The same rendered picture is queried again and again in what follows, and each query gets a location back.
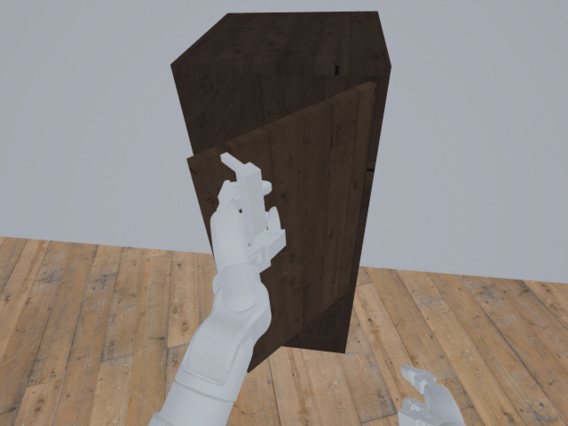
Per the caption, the robot left forearm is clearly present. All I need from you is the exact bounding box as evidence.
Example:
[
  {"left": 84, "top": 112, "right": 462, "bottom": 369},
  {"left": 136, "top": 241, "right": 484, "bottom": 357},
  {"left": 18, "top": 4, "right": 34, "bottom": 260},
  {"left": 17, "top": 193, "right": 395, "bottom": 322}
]
[{"left": 148, "top": 264, "right": 272, "bottom": 426}]

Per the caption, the cupboard door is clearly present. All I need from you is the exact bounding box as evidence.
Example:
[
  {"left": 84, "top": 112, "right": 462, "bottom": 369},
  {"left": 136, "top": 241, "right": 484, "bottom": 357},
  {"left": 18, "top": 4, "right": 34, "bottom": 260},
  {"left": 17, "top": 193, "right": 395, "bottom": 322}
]
[{"left": 187, "top": 81, "right": 377, "bottom": 373}]

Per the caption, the left robot hand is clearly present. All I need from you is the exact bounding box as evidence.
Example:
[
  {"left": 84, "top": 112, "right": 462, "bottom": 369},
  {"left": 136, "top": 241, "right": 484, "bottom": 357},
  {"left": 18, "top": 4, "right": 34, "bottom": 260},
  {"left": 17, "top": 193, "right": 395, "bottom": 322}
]
[{"left": 210, "top": 180, "right": 286, "bottom": 272}]

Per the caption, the right robot hand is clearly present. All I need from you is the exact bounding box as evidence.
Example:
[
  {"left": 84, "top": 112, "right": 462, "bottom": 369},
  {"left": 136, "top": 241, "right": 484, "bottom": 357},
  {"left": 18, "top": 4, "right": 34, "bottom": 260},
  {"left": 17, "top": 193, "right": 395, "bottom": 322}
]
[{"left": 398, "top": 365, "right": 465, "bottom": 426}]

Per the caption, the handle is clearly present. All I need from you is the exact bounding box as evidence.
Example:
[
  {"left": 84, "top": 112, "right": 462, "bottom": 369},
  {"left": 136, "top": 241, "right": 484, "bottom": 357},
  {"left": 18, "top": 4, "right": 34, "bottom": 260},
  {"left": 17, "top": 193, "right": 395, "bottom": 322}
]
[{"left": 220, "top": 152, "right": 271, "bottom": 273}]

